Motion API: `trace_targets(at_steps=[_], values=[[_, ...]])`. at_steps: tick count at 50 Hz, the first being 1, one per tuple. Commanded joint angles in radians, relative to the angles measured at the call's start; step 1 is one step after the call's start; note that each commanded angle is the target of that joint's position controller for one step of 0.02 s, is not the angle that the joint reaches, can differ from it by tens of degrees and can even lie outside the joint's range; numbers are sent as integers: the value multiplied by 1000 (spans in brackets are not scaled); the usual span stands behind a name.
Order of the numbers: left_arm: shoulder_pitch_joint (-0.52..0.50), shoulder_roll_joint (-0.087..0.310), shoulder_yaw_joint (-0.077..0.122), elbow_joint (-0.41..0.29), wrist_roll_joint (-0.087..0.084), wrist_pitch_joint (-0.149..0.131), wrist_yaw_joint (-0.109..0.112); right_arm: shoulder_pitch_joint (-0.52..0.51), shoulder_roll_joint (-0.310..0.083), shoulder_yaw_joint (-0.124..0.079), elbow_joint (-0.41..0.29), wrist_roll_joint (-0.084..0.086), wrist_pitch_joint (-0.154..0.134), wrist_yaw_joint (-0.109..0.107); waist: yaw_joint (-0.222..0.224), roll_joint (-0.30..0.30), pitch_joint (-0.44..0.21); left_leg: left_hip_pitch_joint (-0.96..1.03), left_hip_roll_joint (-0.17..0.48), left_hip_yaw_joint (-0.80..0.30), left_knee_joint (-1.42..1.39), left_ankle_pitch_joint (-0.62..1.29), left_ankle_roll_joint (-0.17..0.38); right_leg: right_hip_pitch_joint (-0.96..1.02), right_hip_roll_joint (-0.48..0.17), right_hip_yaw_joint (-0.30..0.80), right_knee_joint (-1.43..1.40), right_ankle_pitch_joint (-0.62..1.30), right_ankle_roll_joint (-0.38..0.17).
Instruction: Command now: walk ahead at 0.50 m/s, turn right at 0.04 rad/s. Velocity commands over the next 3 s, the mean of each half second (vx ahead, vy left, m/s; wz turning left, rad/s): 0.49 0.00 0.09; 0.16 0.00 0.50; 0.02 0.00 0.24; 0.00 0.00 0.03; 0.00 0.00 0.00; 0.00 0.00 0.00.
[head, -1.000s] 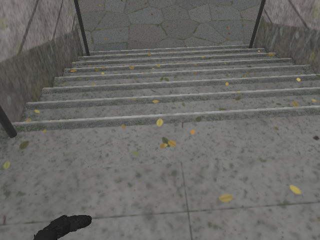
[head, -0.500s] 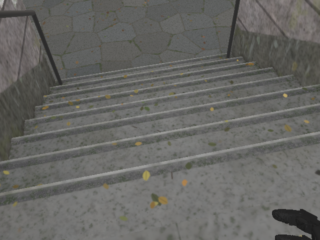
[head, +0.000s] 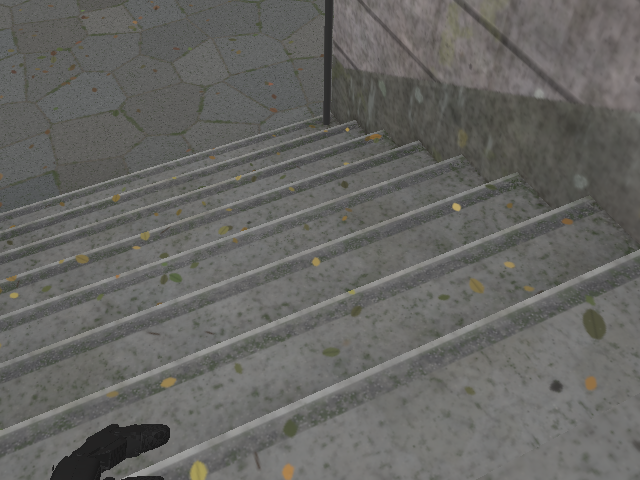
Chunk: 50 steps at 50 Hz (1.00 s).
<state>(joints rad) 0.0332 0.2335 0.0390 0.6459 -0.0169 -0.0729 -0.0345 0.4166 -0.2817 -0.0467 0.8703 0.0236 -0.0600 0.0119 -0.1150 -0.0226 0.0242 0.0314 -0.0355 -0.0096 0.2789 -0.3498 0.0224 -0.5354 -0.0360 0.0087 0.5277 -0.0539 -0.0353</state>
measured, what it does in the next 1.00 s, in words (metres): walks ahead, turning left: right foot, then left foot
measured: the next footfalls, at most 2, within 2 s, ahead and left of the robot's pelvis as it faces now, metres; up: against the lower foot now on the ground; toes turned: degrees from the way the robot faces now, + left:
right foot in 0.04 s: +0.18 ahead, -0.12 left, +0.00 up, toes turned -1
left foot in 0.56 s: +0.43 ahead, +0.13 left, +0.00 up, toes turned +8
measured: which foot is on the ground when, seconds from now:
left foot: down 0.00-0.06, up 0.08-0.54, down 0.56-1.00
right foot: up 0.00-0.02, down 0.04-0.58, up 0.60-1.00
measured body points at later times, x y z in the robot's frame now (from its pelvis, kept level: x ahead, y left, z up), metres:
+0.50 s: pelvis +0.25 +0.00 +0.00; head +0.27 +0.00 +0.45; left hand +0.24 +0.28 -0.13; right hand +0.46 -0.22 -0.09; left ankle +0.40 +0.14 -0.70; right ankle +0.14 -0.12 -0.74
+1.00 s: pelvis +0.36 +0.02 +0.00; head +0.39 +0.06 +0.45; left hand +0.42 +0.33 -0.11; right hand +0.58 -0.19 -0.09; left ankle +0.39 +0.12 -0.74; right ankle +0.48 -0.12 -0.68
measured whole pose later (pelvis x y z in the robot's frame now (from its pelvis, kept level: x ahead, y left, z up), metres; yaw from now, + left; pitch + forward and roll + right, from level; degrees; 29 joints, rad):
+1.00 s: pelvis +0.36 +0.02 +0.00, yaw +22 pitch +3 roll -1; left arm 0.11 0.28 0.05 0.71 0.02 0.02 0.04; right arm 0.23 -0.29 -0.05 0.61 0.00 0.07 -0.04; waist -0.03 -0.02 0.03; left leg -0.38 -0.15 -0.21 0.48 -0.13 0.06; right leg -0.57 0.01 0.14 0.91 -0.28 0.06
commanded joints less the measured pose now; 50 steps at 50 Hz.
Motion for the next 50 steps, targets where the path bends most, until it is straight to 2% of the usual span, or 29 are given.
trace_targets(at_steps=[1, 2, 3, 4, 5, 6, 7, 9, 11, 14, 18, 21, 22, 23, 25, 26, 27, 28, 29, 30, 31, 32, 33, 35, 37, 40, 46, 48, 50], values=[[128, 151, 57, -36, 5, -21, 1, -35, -178, -39, -52, 7, 3, -14, 155, 108, -93, -35, 225, -96, 201, 808, 120, 277, 51, -46, -74, -5, -62], [304, 206, 76, 0, 17, -18, 12, -52, -146, -24, -74, -6, 1, -16, 232, 66, -227, -188, 179, -55, 439, 694, 83, 562, -61, 61, -29, 71, -121], [410, 302, 95, 12, 31, -10, 18, 43, -50, 6, -99, -18, -20, -14, 219, -154, -368, -582, 21, 14, 832, 208, 4, 931, -316, 459, -41, 16, -266], [443, 243, 78, 28, 14, -5, 14, 52, -77, 3, -88, -8, -38, -8, 225, -219, -423, -719, -1, -106, 969, -237, 4, 936, -377, 693, -165, -102, -307], [378, 195, 59, 27, 4, -2, 13, -20, -144, -19, -109, 13, -41, -2, 214, -144, -253, -798, 56, -105, 1029, -197, 6, 802, -340, 579, -195, -194, -264], [307, 165, 47, 16, 4, 1, 11, -91, -142, -18, -129, 14, -40, -1, 190, -86, -148, -798, 101, -69, 994, -112, 6, 658, -290, 456, -222, -191, -231], [248, 141, 38, 14, 12, 0, 5, -127, -132, -21, -138, 0, -35, -3, 161, -44, -76, -771, 128, -55, 933, -46, 1, 528, -242, 377, -262, -150, -215], [195, 119, 31, 16, 20, -12, -2, -81, -101, -24, -127, -8, -11, -5, 101, -82, -45, -663, 163, -61, 863, 44, -12, 381, -189, 285, -325, -64, -206], [204, 132, 36, 37, 18, -27, -1, -75, -78, -22, -127, -12, 5, -10, 86, -71, -35, -647, 165, -50, 823, 101, -29, 328, -178, 227, -362, -3, -224], [249, 158, 45, 75, 22, -31, 17, -172, -64, -20, -157, -15, 6, -12, 105, -43, -2, -727, 178, -59, 679, 260, -40, 354, -180, 167, -384, 46, -217], [298, 177, 49, 117, 18, -26, 28, -273, -39, -10, -183, -10, 0, 7, 151, -35, 22, -709, 155, -42, 479, 452, -20, 386, -170, 55, -373, 64, -170], [344, 194, 51, 154, 15, -19, 35, -364, -31, -9, -237, -2, -6, 25, 184, -36, 40, -693, 117, -35, 388, 468, -1, 430, -187, 2, -349, 92, -152], [357, 195, 53, 162, 15, -17, 35, -374, -31, -11, -250, -4, -1, 31, 189, -35, 35, -669, 101, -19, 386, 446, 2, 441, -186, -21, -331, 106, -146], [357, 188, 52, 173, 23, -11, 34, -364, -27, -12, -258, -7, 1, 35, 176, -49, 26, -632, 92, -10, 418, 409, 12, 439, -197, -34, -283, 227, -145], [310, 191, 54, 162, 19, 13, 46, -328, -48, -21, -273, -21, 3, 45, 143, -66, 14, -600, 64, 23, 410, 275, 33, 473, -203, -62, -165, 487, -116], [289, 204, 58, 152, 11, 25, 58, -274, -68, -32, -274, -24, 4, 48, 113, -81, -21, -540, 33, 53, 395, 220, 45, 491, -196, -68, -75, 636, -96], [256, 213, 60, 139, -2, 35, 69, -148, -96, -50, -244, -26, 2, 49, 54, -74, -83, -400, -7, 79, 325, 263, 62, 486, -167, -87, 71, 706, -66], [258, 214, 60, 128, -1, 33, 80, -50, -154, -73, -232, -30, 2, 39, 7, -7, -139, -225, 11, 25, 240, 517, 91, 399, -108, -123, 306, 563, -13], [360, 132, 35, 98, 50, 18, 78, -42, -258, -89, -254, -35, 12, 19, 81, 260, -240, 45, 259, -304, 288, 1015, 213, 114, 24, -128, 694, -216, 60], [465, 112, 13, 101, 49, -3, 55, -75, -247, -67, -304, -39, 13, 24, 125, 340, -428, 225, 420, -670, 216, 1094, 388, -86, 120, 47, 931, -636, 83], [396, 195, 36, 115, 15, 0, 44, -87, -165, -51, -314, -28, 19, 34, 68, 200, -424, 163, 368, -585, 187, 938, 368, -112, 61, 138, 972, -577, 70], [300, 207, 36, 77, -2, 10, 52, -131, -145, -45, -319, -29, 32, 31, 70, 104, -296, 50, 337, -473, 171, 815, 325, -159, 29, 97, 944, -511, 72], [247, 191, 36, 71, 5, 27, 67, -161, -126, -39, -321, -24, 40, 27, 88, 17, -198, -81, 289, -409, 138, 735, 288, -165, 4, 81, 881, -453, 77], [248, 196, 46, 58, 16, 60, 86, -200, -138, -40, -331, -35, 48, 16, 134, 64, -132, -255, 233, -374, 78, 632, 257, -78, -17, 92, 779, -369, 78], [258, 178, 47, 64, 23, 72, 99, -206, -141, -42, -332, -41, 46, 6, 148, 96, -120, -312, 208, -347, 63, 652, 255, -51, -6, 90, 704, -330, 84], [223, 148, 44, 54, 33, 85, 107, -184, -142, -43, -322, -23, 58, -16, 139, 105, -164, -265, 187, -347, 85, 647, 249, -87, 11, 103, 621, -284, 96], [90, 131, 35, 1, 32, 87, 83, -198, -163, -47, -335, -19, 108, -59, 101, 137, -151, -229, 153, -441, 73, 326, 204, -100, 33, 130, 409, -206, 98], [75, 109, 25, -9, 37, 78, 75, -205, -161, -48, -339, -28, 121, -64, 99, 153, -162, -270, 140, -454, 82, 361, 213, -15, 53, 113, 408, -200, 103], [70, 112, 22, -14, 31, 66, 63, -216, -154, -46, -348, -27, 133, -65, 96, 162, -151, -264, 139, -479, 100, 408, 221, 13, 64, 107, 376, -245, 99]])
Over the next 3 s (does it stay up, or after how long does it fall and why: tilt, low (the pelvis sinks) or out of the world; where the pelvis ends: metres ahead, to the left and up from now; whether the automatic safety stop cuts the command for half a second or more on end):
stays up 0.36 0.01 0.01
